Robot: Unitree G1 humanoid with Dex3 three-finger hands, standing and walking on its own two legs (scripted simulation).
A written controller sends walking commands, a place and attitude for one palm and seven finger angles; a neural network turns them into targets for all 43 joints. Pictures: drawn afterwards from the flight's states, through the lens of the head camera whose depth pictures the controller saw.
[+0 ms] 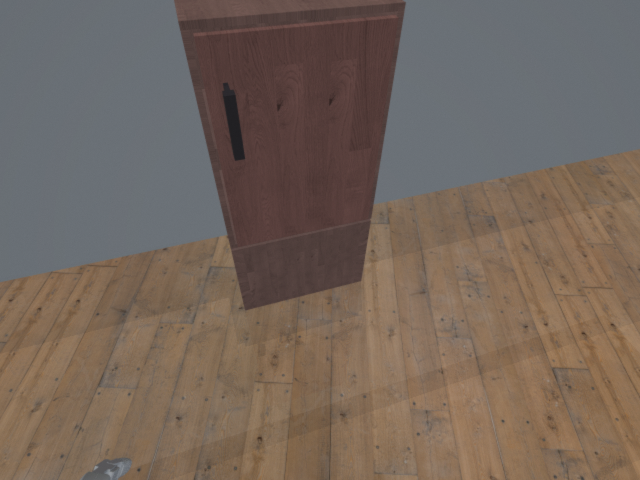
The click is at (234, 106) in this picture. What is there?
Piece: cupboard door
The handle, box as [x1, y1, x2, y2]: [222, 83, 244, 160]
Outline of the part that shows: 223,83 224,90 222,92 233,154 235,160 244,158 235,95 233,90 229,89 227,83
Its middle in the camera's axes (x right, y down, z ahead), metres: -0.19 -0.25 +0.83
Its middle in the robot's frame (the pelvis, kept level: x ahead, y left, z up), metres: +0.79 +0.23 +0.03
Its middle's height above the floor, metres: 0.80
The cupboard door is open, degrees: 0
